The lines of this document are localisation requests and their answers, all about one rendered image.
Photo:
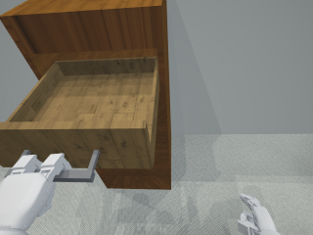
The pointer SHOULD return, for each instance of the cabinet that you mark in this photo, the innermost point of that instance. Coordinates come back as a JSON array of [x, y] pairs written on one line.
[[46, 31]]

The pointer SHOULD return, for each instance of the handle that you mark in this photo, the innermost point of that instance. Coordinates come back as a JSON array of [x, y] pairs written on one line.
[[71, 175]]

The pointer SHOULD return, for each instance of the drawer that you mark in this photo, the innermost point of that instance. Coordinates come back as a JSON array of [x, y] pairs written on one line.
[[79, 106]]

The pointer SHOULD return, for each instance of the left robot hand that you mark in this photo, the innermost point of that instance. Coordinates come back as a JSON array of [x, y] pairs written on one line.
[[26, 194]]

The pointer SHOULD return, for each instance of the right robot hand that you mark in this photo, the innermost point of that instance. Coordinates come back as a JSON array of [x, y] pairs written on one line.
[[257, 221]]

